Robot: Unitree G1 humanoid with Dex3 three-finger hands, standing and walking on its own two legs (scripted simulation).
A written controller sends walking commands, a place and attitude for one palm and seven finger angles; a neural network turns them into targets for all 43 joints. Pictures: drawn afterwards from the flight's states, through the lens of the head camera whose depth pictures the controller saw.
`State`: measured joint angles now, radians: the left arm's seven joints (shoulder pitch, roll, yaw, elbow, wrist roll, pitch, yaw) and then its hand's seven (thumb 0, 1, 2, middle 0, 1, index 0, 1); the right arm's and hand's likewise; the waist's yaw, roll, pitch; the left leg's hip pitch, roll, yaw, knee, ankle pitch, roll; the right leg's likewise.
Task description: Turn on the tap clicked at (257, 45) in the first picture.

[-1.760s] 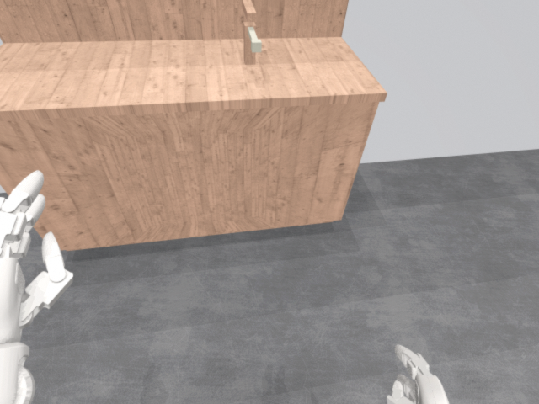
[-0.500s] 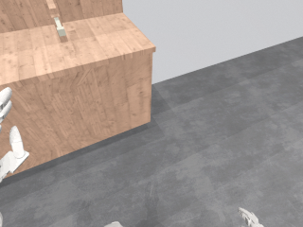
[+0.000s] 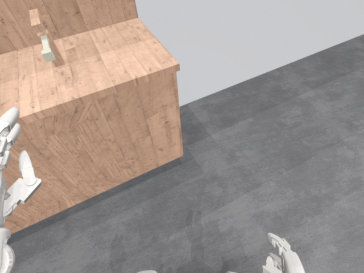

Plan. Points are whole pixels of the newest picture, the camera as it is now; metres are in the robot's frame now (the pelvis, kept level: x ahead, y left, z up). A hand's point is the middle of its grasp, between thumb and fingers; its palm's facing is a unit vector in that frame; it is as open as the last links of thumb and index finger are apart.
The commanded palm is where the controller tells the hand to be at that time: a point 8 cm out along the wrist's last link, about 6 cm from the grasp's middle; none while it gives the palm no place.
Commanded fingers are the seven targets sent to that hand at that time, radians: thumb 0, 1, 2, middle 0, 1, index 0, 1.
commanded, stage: turn to face it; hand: left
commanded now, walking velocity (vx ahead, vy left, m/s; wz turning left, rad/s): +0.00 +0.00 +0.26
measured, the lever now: (48, 55) +0.70 +0.46 +0.10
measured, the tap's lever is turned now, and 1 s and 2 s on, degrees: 0 0 0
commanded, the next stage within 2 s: take the last steps up to it in 0.12 s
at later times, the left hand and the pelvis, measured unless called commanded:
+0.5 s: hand (11, 194) +0.20 +0.25 +0.19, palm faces +0.52 -0.77 -0.37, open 7.4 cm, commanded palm +0.15 +0.28 +0.19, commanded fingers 0.00 0.90 0.90 -0.20 -0.30 -0.20 -0.30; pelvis +0.02 -0.01 +0.01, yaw +5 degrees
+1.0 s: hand (20, 162) +0.25 +0.27 +0.18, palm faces +0.53 -0.77 -0.35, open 7.4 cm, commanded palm +0.18 +0.30 +0.19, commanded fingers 0.00 0.90 0.90 -0.20 -0.30 -0.20 -0.30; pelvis +0.06 +0.00 +0.01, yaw +7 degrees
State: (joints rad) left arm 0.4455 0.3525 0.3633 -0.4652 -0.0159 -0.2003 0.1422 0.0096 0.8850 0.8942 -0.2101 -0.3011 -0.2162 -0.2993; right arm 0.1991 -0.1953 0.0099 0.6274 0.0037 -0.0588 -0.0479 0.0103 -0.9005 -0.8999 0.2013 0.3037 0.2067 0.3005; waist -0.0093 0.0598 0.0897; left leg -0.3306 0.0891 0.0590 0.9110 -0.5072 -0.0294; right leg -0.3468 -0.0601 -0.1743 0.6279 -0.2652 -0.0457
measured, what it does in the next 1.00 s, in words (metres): steps on the spot: left foot, then right foot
